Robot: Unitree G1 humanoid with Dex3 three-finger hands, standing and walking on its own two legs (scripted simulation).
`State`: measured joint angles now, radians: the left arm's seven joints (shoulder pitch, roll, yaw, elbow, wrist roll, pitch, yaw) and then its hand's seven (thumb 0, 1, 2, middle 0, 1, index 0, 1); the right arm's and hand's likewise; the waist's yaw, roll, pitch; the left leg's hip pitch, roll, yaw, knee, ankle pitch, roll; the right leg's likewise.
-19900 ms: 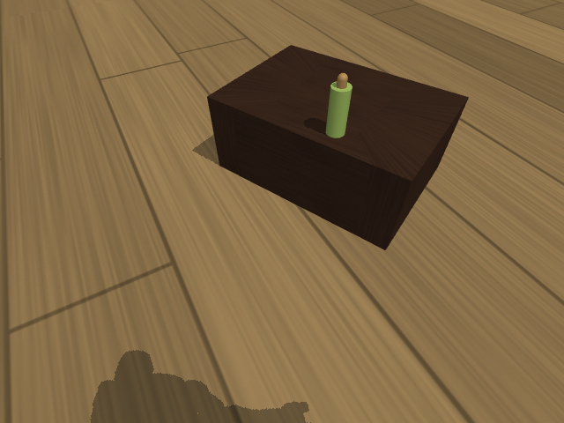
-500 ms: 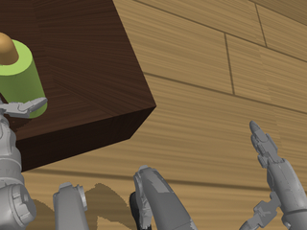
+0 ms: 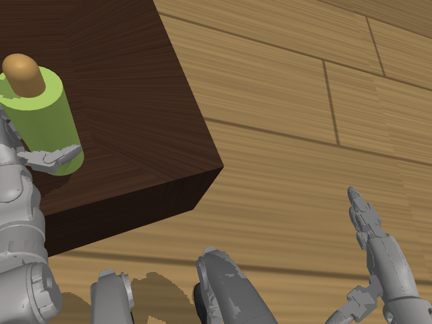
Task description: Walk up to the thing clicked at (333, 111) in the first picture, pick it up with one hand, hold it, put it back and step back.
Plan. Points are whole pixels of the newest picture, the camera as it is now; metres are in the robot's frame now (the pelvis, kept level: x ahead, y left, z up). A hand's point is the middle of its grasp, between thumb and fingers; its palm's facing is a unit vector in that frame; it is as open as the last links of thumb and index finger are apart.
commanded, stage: settle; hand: left
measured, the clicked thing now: (44, 120) +0.50 +0.18 +0.01
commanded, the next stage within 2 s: lift in 0.38 s
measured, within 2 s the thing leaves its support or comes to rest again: neither
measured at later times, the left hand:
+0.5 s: hand (39, 126) +0.49 +0.19 +0.00, palm faces +0.17 -0.98 +0.00, open 11.1 cm
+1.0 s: hand (26, 133) +0.45 +0.19 +0.06, palm faces +0.16 -0.99 -0.02, open 11.1 cm
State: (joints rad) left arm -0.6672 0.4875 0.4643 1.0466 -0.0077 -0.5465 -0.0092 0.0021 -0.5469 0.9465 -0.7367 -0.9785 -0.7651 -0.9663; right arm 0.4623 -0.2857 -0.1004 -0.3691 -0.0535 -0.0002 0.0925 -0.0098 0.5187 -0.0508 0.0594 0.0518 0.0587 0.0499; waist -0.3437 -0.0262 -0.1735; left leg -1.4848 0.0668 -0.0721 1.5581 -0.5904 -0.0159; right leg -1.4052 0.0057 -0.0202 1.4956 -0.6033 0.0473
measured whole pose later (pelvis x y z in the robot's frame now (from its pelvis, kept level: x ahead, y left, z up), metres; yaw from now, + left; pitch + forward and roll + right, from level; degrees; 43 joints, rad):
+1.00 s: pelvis +0.02 +0.00 +0.06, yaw +2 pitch +23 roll -3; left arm -0.44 0.32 0.35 0.80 -0.07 -0.50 -0.01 0.00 -0.60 1.02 -0.72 -1.04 -0.74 -1.03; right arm 0.46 -0.25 -0.09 -0.20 -0.04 0.05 0.05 -0.01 0.51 -0.05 0.06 0.05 0.06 0.05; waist -0.21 -0.02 -0.16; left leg -1.18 0.06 -0.05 1.32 -0.54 -0.02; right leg -1.11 0.00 -0.01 1.27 -0.56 0.04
